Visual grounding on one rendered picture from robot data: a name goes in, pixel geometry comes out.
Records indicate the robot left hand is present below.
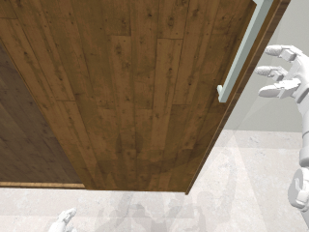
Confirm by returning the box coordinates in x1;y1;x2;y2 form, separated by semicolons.
47;207;77;232

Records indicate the right robot forearm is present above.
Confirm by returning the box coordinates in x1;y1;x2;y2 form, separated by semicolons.
295;83;309;168

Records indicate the right robot upper arm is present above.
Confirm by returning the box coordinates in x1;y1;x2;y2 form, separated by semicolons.
288;166;309;229

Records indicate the wardrobe door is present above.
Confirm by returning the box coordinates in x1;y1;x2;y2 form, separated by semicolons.
0;43;83;184
0;0;280;192

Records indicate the robot right hand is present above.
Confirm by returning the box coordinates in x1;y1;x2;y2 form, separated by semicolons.
255;44;309;100

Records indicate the handle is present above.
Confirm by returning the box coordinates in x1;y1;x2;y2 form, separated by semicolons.
216;0;273;102

